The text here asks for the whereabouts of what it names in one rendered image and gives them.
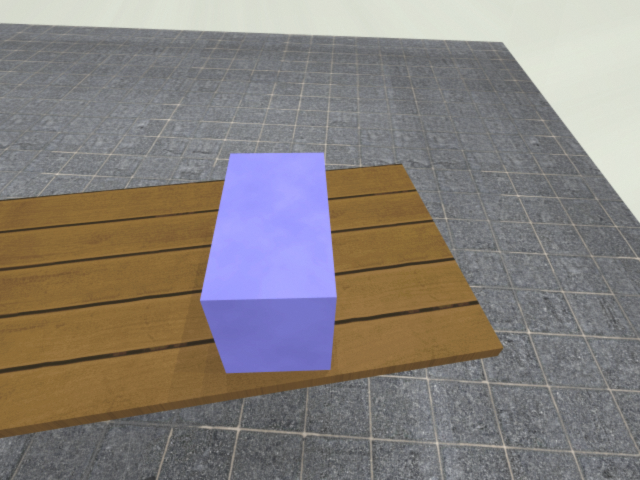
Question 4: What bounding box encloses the table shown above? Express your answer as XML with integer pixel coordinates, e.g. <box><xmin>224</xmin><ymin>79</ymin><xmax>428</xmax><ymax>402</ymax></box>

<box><xmin>0</xmin><ymin>164</ymin><xmax>503</xmax><ymax>438</ymax></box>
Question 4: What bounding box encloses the carton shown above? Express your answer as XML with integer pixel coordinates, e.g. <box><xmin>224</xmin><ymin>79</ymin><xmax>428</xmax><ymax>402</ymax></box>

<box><xmin>200</xmin><ymin>153</ymin><xmax>337</xmax><ymax>373</ymax></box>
